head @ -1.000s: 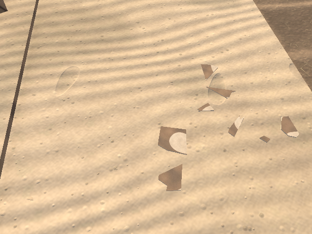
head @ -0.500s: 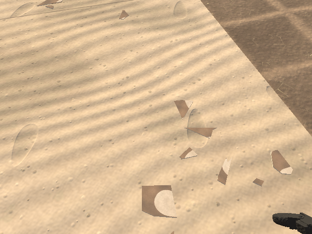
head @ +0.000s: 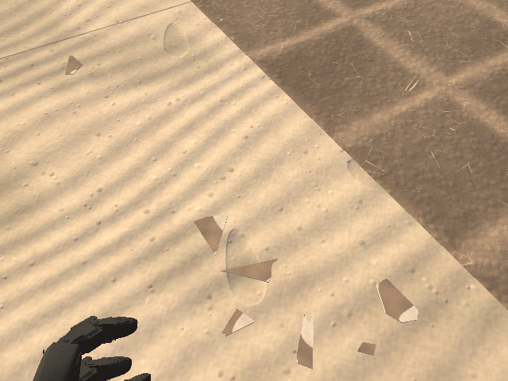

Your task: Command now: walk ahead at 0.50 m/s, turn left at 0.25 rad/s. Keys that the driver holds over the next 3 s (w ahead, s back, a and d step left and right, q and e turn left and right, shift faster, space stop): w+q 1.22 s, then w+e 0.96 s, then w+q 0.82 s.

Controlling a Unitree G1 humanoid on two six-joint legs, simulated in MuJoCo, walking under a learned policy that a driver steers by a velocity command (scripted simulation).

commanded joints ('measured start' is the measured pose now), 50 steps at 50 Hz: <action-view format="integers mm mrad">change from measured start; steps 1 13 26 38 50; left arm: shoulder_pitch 439 204 340 63 273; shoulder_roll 269 143 117 108 248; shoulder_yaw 99 76 61 47 98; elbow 31 127 136 61 79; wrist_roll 20 17 19 19 17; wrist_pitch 10 -33 20 -11 -57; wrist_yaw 24 33 49 39 22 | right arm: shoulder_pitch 20 -222 -6 -162 -96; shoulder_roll -31 -30 -306 -150 -42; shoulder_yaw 13 -19 -125 -61 -28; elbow -111 -170 -195 -239 -228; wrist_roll -1 0 8 -8 -20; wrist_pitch -38 20 41 -11 15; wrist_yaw -5 9 16 -13 -22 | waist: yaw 226 111 10 88 208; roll -280 -49 226 64 9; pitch -423 22 -238 -33 -247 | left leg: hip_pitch -652 -646 311 -193 -253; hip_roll -55 100 160 78 -18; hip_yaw -87 -96 -356 -254 -300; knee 691 420 42 -272 337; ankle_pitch -152 411 267 473 249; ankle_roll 25 -2 326 272 121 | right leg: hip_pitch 865 346 -38 -146 528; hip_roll -425 -233 -86 -60 -183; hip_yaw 683 -43 -233 59 247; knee -162 -394 662 284 -69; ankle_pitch -188 150 -73 45 -45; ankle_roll -255 -158 44 101 -67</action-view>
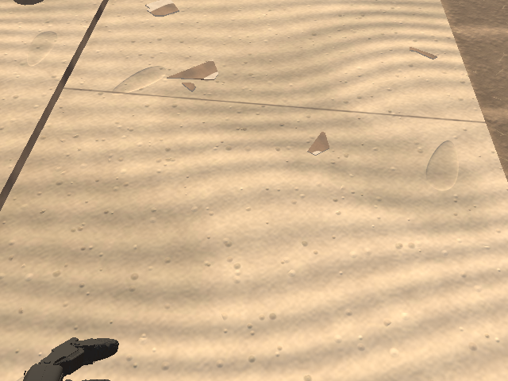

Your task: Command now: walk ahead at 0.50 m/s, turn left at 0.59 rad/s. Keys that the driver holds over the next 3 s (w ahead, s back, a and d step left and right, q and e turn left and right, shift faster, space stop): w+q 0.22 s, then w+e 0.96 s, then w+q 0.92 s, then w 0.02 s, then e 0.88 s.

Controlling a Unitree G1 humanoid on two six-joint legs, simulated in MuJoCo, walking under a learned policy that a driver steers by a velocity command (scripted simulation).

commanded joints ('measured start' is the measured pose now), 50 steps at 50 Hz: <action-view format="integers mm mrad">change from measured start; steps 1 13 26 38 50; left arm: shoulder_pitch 334 229 422 186 280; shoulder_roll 298 135 14 53 180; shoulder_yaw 93 49 -15 22 86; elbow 20 79 114 57 20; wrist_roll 23 3 -9 -24 -25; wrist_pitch -4 6 40 97 108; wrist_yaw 10 16 20 11 -22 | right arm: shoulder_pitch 97 -194 38 -182 -133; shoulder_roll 15 -19 -267 -83 -180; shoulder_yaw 19 9 -61 -23 -50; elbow -118 -162 -110 -14 44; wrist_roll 18 -1 -42 -34 18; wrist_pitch -22 0 -44 -91 -24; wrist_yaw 2 22 26 16 0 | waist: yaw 105 109 -22 79 204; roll -330 -43 261 76 62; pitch -318 22 -375 42 -99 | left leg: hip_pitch -574 -632 516 -43 60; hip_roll -24 199 518 361 335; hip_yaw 54 121 -324 257 488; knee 598 403 -110 -435 138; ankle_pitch -130 324 305 496 1044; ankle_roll -13 -58 217 139 9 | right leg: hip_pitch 800 367 -163 -226 270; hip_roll -431 -268 -14 -165 43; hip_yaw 677 35 -67 43 -178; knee -132 -326 634 476 112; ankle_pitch -312 88 -449 -24 -101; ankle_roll -256 -199 -6 25 -151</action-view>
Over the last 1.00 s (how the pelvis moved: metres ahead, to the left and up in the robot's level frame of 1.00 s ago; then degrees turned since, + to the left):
0.53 0.13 0.00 34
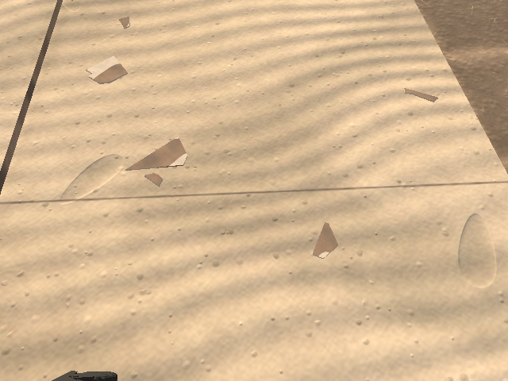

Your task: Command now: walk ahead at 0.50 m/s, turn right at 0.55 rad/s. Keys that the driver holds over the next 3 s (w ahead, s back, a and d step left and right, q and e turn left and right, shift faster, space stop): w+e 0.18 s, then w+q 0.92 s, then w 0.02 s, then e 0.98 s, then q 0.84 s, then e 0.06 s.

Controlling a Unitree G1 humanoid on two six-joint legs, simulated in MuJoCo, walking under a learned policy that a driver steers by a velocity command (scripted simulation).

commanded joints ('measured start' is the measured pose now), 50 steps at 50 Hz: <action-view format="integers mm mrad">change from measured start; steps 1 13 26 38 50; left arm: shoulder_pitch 390 206 262 145 35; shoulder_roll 290 144 200 110 149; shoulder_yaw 119 45 55 13 38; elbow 36 -14 77 -53 -88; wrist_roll -11 15 21 39 13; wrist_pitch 12 -60 -33 -85 -119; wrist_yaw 33 62 79 63 47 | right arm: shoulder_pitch -39 -200 -244 -77 10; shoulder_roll -132 -57 -104 -140 -134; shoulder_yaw -16 18 15 -3 -9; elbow -90 -149 -184 -181 -150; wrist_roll -24 -34 -10 -14 -3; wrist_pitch -4 -41 -48 -24 19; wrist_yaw -10 12 75 19 -9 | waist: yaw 225 79 73 72 71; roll -82 -32 -62 73 146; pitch -220 -54 -69 -57 -79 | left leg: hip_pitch -380 -723 -593 -306 -252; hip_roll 120 56 -91 77 36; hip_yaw -24 -326 -229 -617 -710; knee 653 460 166 -164 85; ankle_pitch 609 410 346 523 399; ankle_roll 68 10 167 368 223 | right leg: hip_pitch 635 362 670 -79 240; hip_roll -36 -86 -172 -30 53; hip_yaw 186 245 81 116 128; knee -66 -426 -202 335 -194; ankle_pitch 12 281 792 -132 94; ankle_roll -129 -157 -55 150 89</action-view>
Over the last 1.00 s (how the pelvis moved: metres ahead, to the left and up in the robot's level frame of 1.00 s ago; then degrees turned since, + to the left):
0.51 0.03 0.00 -9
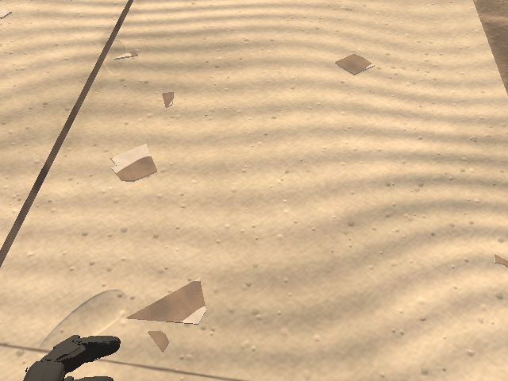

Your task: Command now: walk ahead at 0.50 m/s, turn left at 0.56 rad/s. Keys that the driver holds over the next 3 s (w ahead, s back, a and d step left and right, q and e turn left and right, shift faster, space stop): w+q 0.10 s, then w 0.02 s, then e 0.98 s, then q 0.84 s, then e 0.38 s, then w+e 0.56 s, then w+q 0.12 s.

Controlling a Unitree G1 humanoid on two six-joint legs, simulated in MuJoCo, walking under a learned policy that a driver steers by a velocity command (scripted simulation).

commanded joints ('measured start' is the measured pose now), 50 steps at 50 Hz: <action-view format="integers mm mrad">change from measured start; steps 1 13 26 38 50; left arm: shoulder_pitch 171 153 301 213 147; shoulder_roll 176 141 155 112 172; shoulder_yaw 71 54 64 63 70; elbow -31 62 94 -6 -71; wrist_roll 12 -3 -23 -8 1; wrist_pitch -28 13 112 169 118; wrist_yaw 11 1 49 12 48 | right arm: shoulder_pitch -45 -134 -195 -312 -278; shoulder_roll -87 -11 -98 -154 -99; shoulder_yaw -17 20 -13 -41 -49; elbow -75 -126 -142 -76 -41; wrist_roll -10 -41 -38 -22 -27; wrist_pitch -8 -19 16 28 38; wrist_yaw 1 11 -8 -16 -33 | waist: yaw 154 75 73 105 82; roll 116 -76 165 177 -96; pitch -149 -59 -179 -114 -111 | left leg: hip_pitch -136 -404 95 -115 -544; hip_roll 170 162 459 448 123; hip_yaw -150 190 -96 186 151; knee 185 358 -77 -123 671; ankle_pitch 339 148 579 438 41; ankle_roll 63 -103 182 149 -135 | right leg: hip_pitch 410 305 -154 160 379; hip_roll -83 -186 -26 -58 -204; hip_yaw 41 34 -23 -132 218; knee -23 -192 704 268 -121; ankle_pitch -52 536 -596 -312 155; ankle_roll -92 -255 35 -11 -250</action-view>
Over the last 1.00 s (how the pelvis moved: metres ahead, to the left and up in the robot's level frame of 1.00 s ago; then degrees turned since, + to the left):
0.59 -0.02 0.01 12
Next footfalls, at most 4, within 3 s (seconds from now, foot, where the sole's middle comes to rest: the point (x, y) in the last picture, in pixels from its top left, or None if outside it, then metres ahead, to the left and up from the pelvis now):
0.02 right None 0.18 -0.13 -0.77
0.42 left None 0.33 0.12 -0.77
0.82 right None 0.26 -0.13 -0.77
1.28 left None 0.34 0.09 -0.77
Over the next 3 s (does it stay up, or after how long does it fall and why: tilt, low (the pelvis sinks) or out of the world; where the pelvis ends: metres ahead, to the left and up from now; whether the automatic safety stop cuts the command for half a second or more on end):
stays up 0.46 0.02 0.01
